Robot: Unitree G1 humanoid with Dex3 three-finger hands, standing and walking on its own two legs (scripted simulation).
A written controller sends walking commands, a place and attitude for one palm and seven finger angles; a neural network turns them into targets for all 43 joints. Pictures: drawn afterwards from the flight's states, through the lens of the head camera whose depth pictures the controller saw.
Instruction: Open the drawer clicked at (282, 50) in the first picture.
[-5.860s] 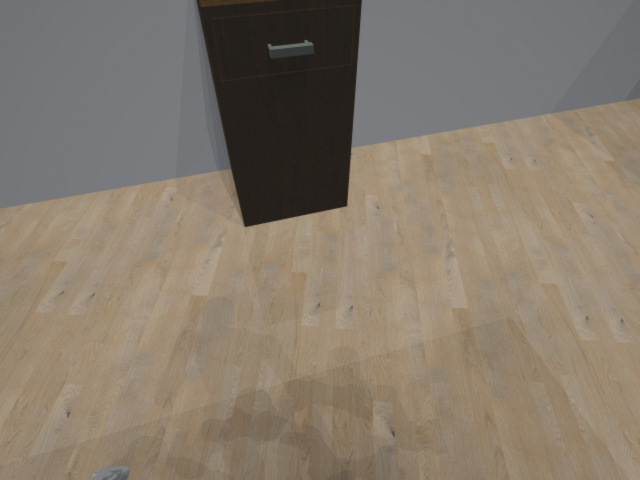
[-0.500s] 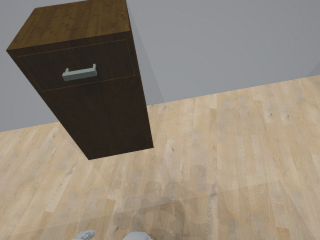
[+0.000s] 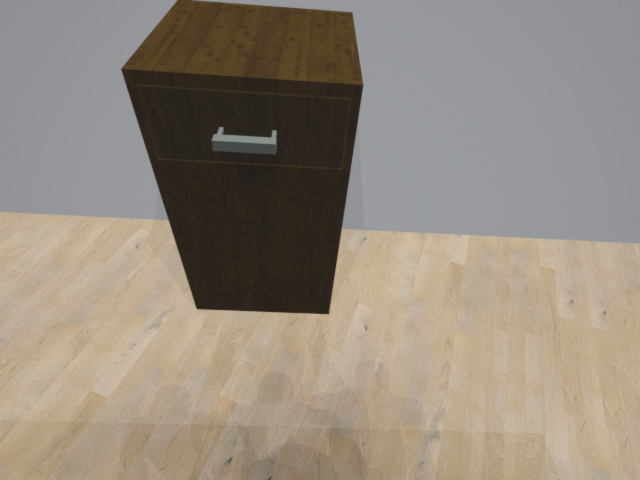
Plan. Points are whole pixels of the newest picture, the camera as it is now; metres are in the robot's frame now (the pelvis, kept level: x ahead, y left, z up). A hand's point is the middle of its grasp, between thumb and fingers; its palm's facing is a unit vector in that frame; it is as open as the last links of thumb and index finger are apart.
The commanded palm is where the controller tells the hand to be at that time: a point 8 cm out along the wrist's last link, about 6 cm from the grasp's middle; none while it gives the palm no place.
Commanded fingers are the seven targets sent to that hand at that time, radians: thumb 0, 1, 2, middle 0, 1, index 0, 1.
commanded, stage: take the last steps up to it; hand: left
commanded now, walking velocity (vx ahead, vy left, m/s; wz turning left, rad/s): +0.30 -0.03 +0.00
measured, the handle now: (246, 138) +0.78 +0.22 -0.01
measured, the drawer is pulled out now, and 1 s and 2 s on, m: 0.00 0.00 0.00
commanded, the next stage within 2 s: come to a stop and stand still in 0.62 s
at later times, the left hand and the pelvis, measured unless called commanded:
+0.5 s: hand (244, 438) +0.21 +0.12 -0.16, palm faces +0.06 -0.97 -0.22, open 7.2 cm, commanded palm none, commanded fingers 0.00 0.90 0.90 -0.20 -0.30 -0.20 -0.30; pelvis +0.14 -0.06 -0.01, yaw +1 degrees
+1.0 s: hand (234, 422) +0.24 +0.15 -0.19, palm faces +0.06 -0.98 -0.18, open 7.4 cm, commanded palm none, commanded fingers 0.00 0.90 0.90 -0.20 -0.30 -0.20 -0.30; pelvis +0.25 -0.03 -0.01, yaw +0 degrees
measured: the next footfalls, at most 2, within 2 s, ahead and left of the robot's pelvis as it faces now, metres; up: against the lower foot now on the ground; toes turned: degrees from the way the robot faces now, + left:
right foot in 0.30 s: +0.21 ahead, -0.15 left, +0.00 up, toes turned -9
left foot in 0.76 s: +0.33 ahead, +0.08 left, +0.00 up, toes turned +9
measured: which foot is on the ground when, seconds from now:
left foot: down 0.00-0.32, up 0.34-0.74, down 0.76-1.00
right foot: up 0.00-0.28, down 0.30-0.76, up 0.78-1.00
